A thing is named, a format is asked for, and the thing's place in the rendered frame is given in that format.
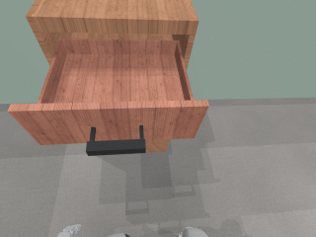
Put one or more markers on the drawer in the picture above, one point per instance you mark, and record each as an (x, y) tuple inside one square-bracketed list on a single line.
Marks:
[(114, 85)]

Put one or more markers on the cabinet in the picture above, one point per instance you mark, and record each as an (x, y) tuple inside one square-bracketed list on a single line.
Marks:
[(51, 20)]

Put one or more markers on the left robot hand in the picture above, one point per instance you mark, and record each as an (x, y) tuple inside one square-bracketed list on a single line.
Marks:
[(70, 231)]

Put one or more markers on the handle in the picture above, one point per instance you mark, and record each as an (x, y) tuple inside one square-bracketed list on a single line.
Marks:
[(115, 147)]

